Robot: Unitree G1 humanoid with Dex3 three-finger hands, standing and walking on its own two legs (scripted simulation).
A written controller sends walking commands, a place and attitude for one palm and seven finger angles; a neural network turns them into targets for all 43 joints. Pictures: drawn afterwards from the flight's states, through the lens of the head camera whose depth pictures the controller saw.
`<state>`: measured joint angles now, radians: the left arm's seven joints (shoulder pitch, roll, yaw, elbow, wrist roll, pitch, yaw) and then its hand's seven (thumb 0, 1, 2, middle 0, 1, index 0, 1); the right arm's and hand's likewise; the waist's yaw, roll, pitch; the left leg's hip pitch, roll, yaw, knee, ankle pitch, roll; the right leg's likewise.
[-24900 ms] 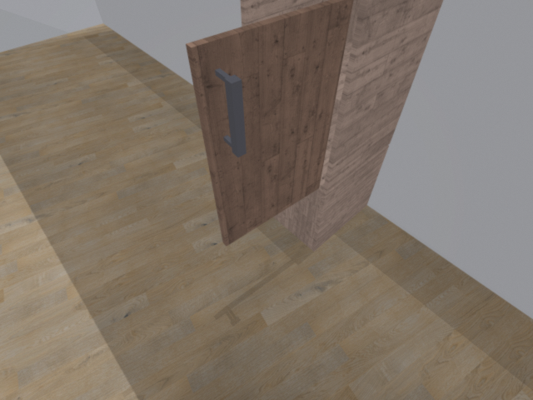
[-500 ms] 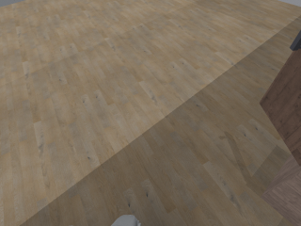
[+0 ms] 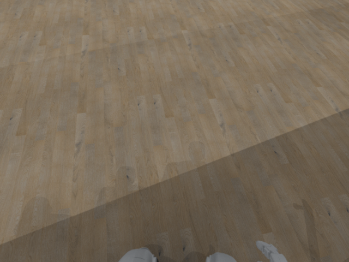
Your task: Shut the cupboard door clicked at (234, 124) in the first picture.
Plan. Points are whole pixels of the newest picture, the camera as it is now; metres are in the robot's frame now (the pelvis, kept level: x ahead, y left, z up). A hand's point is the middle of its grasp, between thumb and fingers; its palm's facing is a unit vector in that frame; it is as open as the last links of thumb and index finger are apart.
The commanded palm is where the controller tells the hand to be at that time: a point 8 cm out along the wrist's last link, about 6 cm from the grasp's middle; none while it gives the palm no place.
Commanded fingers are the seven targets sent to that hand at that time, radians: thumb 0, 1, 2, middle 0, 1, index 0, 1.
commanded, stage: walk to a spot facing it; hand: left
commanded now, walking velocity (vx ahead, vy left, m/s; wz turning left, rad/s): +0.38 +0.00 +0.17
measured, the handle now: out of the picture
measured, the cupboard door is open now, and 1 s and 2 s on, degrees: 55 55 55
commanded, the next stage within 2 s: turn to face it in 0.54 s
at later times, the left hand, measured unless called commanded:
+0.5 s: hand (137, 171) +0.36 +0.14 -0.14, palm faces +0.07 -0.98 -0.17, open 7.3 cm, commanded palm none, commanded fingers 0.00 0.90 0.90 -0.20 -0.30 -0.20 -0.30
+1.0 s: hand (117, 173) +0.36 +0.21 -0.17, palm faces +0.22 -0.96 -0.16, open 7.3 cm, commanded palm none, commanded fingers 0.00 0.90 0.90 -0.20 -0.30 -0.20 -0.30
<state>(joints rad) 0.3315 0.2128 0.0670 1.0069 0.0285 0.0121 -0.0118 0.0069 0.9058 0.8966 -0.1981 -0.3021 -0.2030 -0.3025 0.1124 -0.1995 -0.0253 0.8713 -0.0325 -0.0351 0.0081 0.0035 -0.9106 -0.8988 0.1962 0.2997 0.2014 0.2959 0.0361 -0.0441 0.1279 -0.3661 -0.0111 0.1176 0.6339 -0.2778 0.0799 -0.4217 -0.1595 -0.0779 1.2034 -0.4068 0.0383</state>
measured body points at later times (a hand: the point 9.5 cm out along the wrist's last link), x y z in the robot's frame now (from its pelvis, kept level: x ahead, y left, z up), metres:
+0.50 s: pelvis +0.25 -0.03 +0.01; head +0.29 -0.03 +0.46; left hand +0.36 +0.20 -0.13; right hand +0.17 -0.26 -0.14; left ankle +0.12 +0.07 -0.63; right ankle +0.29 -0.13 -0.72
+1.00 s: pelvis +0.39 +0.03 +0.01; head +0.42 +0.05 +0.46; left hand +0.35 +0.26 -0.15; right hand +0.57 -0.17 -0.12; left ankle +0.43 +0.13 -0.72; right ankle +0.38 -0.10 -0.68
